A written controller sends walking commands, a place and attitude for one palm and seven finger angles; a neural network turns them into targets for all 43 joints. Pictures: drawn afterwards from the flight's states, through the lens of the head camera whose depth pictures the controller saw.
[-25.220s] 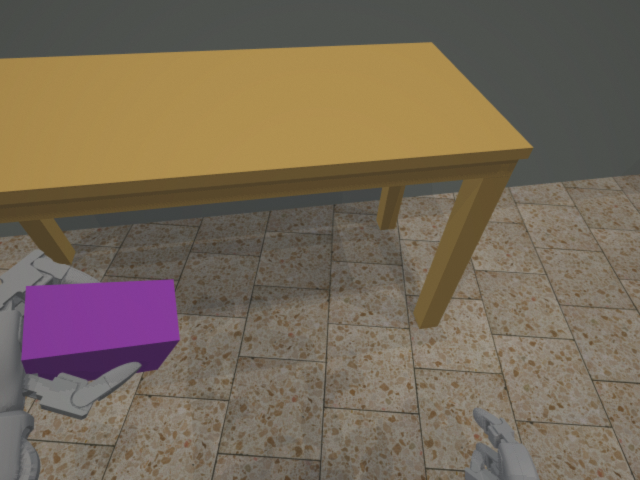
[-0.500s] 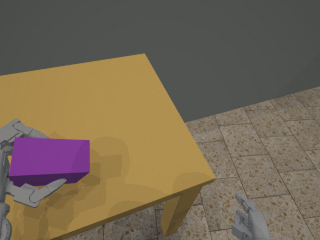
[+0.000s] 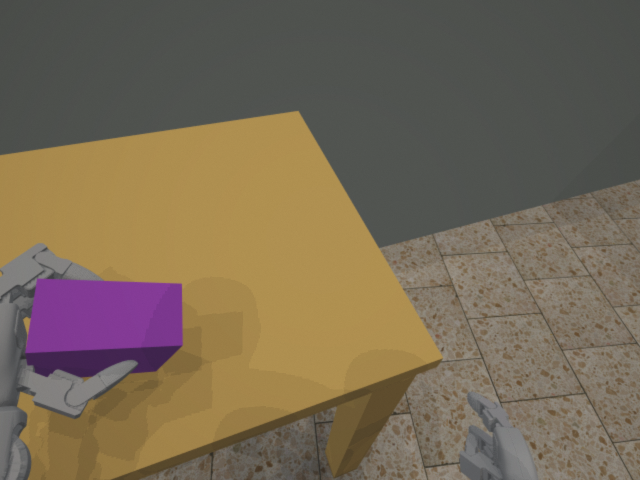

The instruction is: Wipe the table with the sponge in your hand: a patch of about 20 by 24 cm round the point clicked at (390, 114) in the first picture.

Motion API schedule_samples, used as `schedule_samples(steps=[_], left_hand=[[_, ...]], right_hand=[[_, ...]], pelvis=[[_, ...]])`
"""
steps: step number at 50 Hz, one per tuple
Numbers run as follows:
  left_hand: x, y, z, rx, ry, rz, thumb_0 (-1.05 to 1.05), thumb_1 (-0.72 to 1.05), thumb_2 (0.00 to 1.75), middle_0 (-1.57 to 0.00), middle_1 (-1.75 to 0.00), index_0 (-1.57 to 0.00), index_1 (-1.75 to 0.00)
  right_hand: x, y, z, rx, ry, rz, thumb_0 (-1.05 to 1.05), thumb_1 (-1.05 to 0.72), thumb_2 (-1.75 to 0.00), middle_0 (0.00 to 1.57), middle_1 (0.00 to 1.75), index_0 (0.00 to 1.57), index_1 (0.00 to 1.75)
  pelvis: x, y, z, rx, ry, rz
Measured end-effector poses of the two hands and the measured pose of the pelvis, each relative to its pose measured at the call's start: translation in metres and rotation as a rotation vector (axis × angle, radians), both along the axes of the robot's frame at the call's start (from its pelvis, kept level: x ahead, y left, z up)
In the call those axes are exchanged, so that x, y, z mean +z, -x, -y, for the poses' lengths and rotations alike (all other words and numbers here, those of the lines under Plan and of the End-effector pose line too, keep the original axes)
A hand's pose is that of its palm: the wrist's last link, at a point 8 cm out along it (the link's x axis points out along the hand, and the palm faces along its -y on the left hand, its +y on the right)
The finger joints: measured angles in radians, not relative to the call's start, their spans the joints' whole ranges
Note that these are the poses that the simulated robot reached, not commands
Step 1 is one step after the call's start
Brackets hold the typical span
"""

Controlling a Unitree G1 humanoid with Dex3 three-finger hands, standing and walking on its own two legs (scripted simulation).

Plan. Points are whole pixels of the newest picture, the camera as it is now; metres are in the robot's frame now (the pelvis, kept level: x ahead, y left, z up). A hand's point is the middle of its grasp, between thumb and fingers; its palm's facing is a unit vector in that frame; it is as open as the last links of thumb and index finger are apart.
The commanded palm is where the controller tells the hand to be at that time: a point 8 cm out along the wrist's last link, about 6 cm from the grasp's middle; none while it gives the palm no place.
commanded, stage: shuffle to correct the standing spot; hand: left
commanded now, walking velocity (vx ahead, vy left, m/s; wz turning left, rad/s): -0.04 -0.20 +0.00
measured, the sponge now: (126, 331) +0.22 +0.21 +0.12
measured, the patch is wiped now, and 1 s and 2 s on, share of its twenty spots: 0.00 0.00 0.00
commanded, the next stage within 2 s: none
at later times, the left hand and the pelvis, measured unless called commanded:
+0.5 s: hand (129, 338) +0.20 +0.19 +0.16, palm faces +0.33 -0.86 -0.38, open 10.1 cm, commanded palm +0.15 +0.23 +0.17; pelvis -0.01 -0.04 +0.00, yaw -1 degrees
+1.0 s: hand (171, 333) +0.21 +0.16 +0.16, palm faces +0.32 -0.87 -0.38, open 10.1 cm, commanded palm +0.16 +0.20 +0.17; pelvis +0.00 -0.08 -0.01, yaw +0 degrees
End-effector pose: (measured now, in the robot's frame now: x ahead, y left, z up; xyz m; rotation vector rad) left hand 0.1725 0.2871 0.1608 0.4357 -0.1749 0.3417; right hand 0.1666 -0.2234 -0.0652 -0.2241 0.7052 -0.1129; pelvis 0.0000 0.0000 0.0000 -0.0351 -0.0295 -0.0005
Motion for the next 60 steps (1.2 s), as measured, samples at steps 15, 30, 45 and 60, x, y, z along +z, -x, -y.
schedule_samples(steps=[15, 30, 45, 60], left_hand=[[0.012, 0.003, 0.018, -0.023, -0.009, 0.064, -0.01, -0.51, 1.04, -0.72, -1.33, -0.75, -1.32], [0.009, 0.007, 0.066, -0.034, 0.007, 0.007, -0.01, -0.51, 1.04, -0.72, -1.33, -0.75, -1.32], [0.011, 0.0, 0.088, -0.05, 0.015, 0.008, -0.01, -0.51, 1.04, -0.72, -1.33, -0.75, -1.32], [0.008, -0.001, 0.081, -0.044, 0.019, -0.014, -0.01, -0.51, 1.04, -0.72, -1.33, -0.75, -1.31]], right_hand=[[0.003, 0.009, 0.007, 0.004, -0.02, 0.013, 0.01, -0.9, -0.9, 0.2, 0.3, 0.21, 0.3], [-0.006, 0.016, 0.065, -0.045, -0.02, -0.004, 0.01, -0.9, -0.9, 0.2, 0.3, 0.21, 0.3], [-0.012, 0.016, 0.092, -0.079, -0.016, -0.021, 0.01, -0.91, -0.9, 0.2, 0.3, 0.2, 0.3], [-0.01, 0.003, 0.075, -0.036, -0.027, -0.018, 0.01, -0.91, -0.9, 0.2, 0.3, 0.21, 0.3]], pelvis=[[0.0, 0.011, 0.016, -0.01, -0.007, 0.0], [-0.003, 0.01, 0.058, -0.013, -0.001, -0.004], [-0.007, 0.002, 0.076, -0.007, -0.004, -0.002], [-0.005, 0.002, 0.072, -0.007, -0.006, -0.008]])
